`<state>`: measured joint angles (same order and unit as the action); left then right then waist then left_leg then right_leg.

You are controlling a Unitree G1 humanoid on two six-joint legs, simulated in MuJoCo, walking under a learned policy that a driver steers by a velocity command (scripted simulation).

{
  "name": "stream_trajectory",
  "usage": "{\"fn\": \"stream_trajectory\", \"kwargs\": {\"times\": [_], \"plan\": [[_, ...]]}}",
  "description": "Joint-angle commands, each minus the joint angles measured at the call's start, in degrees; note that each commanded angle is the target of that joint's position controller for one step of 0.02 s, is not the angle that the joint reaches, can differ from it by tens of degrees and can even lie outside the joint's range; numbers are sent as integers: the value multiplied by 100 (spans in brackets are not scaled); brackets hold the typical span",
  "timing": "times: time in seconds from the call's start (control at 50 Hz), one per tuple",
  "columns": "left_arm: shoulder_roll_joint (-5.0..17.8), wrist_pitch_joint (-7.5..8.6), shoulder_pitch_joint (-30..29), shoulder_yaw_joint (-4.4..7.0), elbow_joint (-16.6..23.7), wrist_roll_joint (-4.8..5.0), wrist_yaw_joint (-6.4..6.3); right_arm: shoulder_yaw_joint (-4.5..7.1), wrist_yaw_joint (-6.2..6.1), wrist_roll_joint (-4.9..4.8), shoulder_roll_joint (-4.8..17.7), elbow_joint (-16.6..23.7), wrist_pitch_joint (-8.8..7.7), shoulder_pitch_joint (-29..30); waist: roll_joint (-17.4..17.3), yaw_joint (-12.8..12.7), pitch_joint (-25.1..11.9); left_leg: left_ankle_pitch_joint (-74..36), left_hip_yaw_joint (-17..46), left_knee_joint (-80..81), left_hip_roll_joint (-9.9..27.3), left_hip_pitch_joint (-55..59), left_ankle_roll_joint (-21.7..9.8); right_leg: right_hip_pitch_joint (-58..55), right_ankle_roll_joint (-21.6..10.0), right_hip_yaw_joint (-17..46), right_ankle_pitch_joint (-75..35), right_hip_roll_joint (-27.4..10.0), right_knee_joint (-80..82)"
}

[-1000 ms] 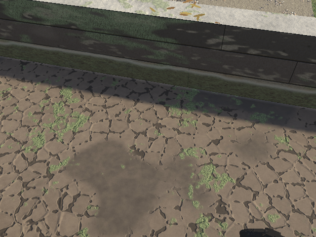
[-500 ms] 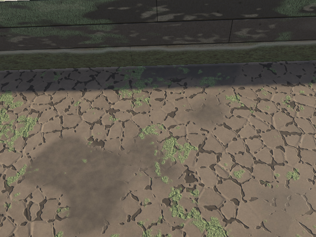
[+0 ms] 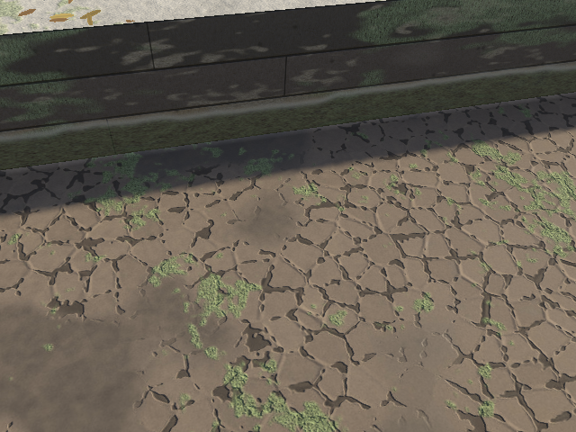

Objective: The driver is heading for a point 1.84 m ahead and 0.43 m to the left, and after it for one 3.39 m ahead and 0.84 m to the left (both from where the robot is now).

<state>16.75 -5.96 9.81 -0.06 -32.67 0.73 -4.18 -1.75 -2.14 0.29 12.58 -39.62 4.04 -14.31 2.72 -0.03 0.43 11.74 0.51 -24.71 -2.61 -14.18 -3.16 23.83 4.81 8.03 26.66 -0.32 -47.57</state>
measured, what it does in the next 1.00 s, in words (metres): steps on the spot: right foot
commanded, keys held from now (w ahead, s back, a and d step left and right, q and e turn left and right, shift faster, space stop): no key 1.00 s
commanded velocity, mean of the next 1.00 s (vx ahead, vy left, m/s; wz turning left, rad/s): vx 0.00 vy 0.00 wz -0.04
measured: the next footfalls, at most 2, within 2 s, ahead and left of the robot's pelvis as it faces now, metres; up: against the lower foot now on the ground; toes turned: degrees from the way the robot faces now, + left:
right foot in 0.06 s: +0.05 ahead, -0.15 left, +0.00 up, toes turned +5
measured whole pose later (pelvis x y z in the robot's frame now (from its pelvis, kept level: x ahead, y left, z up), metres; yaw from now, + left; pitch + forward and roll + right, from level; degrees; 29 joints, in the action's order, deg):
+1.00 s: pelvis +0.04 -0.02 +0.01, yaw +1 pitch +0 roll +0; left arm 14.4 -3.2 17.2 -2.9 -38.3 -1.9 -0.5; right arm -4.1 -1.3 1.5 15.3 -39.5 4.1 -14.8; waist 0.2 0.1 -0.1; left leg 11.4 2.8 -16.7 -1.1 -5.4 -0.5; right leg 5.1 0.8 4.9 11.4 0.4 -16.3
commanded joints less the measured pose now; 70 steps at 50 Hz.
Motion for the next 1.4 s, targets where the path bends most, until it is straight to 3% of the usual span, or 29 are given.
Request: {"fn": "stream_trajectory", "kwargs": {"times": [0.02,0.04,0.08,0.1,0.12,0.14,0.24,0.26,0.64,0.66,0.7,1.32,1.34,1.36,1.4], "plan": [[153,198,-229,-85,316,12,108,313,-74,-82,996,164,57,-205,-1035,265,-187,513,1598,974,1233,532,-1033,-381,-178,-526,-417,-22,2024],[300,261,-104,-40,263,-54,171,304,-29,-64,1036,230,69,-73,-882,200,-134,741,1723,1045,1292,236,-985,-879,-308,-536,-1261,9,2580],[305,242,77,-118,314,-283,146,249,28,-76,1003,74,-84,-103,-1030,-12,-343,275,1584,1177,1106,5,-610,-1802,-538,-140,-1946,-375,2963],[684,255,116,-13,215,-297,219,188,31,-95,813,79,-180,-92,-245,76,-420,526,1104,1118,741,174,-397,-1512,-652,-59,-1720,-392,2536],[628,301,93,-11,264,-303,313,137,86,12,751,162,-211,138,-24,-35,-413,825,870,905,601,231,-265,-1372,-723,64,-1266,-383,2613],[330,275,19,-115,253,-260,323,129,58,24,734,128,-218,115,-149,-53,-267,587,800,858,516,394,-224,-1135,-739,107,-1193,-395,2813],[188,349,131,-163,77,-208,375,90,-35,86,754,37,-124,-238,55,67,-11,-83,713,752,528,652,-220,-1039,-641,113,-1661,-275,3111],[66,336,142,-205,117,-225,396,57,-32,146,713,74,-96,-239,23,40,-106,-177,715,765,547,666,-212,-1203,-684,127,-1858,-283,3121],[319,274,542,-143,-263,-187,287,-21,-39,142,820,186,-134,-220,-282,85,-132,-941,608,728,561,868,-13,-1701,-733,113,-3088,-220,3284],[203,303,628,-168,-218,-204,341,-59,-1,145,797,271,-123,-86,-372,-13,-115,-1258,661,750,590,758,-49,-1813,-784,120,-3400,-297,3273],[283,322,707,-148,-248,-254,376,-49,45,144,873,282,-111,-145,-310,13,-201,-1317,648,757,565,872,-7,-1903,-800,96,-3555,-286,3219],[360,404,965,-129,-162,-263,337,-62,26,111,869,237,-1,-123,-247,24,-80,-1557,801,1082,530,1244,-153,-1477,-560,-59,-2486,-313,3227],[331,402,1002,-144,-165,-278,333,-79,19,126,836,216,5,-161,-252,19,-164,-1266,797,1127,515,1282,-159,-1515,-564,-78,-2229,-303,3260],[-40,321,249,-129,-205,-153,351,-140,136,-5,387,367,-37,465,-96,-82,-184,-1882,676,782,709,964,82,-1593,-478,-189,-2541,-417,3181],[-45,266,202,-123,-199,-160,344,-92,178,-22,467,418,-70,452,-289,-84,-516,-1613,602,603,517,992,122,-1618,-486,-325,-2307,-258,2851]]}}
Velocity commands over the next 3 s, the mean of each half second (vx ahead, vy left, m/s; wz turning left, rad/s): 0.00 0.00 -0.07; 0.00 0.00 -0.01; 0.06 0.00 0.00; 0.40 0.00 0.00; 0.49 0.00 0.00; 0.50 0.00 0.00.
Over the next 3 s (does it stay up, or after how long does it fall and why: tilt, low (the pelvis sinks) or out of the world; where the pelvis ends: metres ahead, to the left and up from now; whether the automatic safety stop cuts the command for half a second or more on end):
stays up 0.04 -0.04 -0.02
